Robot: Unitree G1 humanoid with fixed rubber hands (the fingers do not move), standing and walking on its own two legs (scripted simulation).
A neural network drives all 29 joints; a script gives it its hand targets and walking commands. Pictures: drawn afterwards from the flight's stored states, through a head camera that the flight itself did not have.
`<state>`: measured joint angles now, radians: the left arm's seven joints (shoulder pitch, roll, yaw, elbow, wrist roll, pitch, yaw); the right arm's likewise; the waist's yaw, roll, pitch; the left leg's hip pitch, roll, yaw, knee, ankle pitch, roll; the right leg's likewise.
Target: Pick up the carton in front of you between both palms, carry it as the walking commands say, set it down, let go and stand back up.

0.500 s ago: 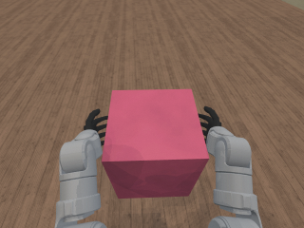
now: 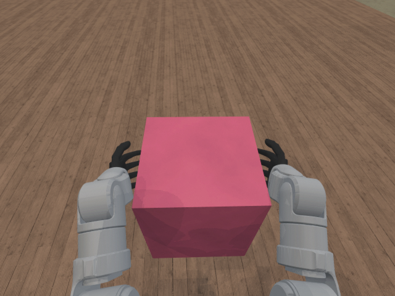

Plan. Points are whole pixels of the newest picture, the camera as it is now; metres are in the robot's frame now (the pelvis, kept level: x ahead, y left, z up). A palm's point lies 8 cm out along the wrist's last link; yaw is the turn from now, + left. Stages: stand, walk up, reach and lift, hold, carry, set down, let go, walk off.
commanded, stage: carry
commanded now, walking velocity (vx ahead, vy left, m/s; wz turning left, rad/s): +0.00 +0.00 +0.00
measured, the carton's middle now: (198, 190) +0.34 +0.00 +0.05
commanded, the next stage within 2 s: none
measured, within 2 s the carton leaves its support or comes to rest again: neither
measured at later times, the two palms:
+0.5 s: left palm (115, 187) +0.31 +0.15 +0.11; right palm (276, 184) +0.31 -0.15 +0.12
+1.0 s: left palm (113, 190) +0.30 +0.16 +0.11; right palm (276, 187) +0.30 -0.14 +0.12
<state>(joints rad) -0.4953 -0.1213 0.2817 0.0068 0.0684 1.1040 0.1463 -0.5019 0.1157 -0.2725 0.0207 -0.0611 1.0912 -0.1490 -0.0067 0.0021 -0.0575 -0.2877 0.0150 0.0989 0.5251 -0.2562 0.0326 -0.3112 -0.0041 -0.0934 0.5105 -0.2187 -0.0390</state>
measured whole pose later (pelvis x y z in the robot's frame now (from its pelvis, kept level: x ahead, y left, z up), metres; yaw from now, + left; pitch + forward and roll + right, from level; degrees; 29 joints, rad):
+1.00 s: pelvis -0.03 +0.01 +0.00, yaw +0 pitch +1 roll +0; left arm -0.50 -0.12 0.28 0.01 0.07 1.11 0.15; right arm -0.51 0.12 -0.28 0.03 -0.06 1.10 -0.15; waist 0.00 0.00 -0.05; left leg -0.33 0.01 0.11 0.53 -0.22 0.05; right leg -0.35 -0.02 -0.09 0.51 -0.17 -0.03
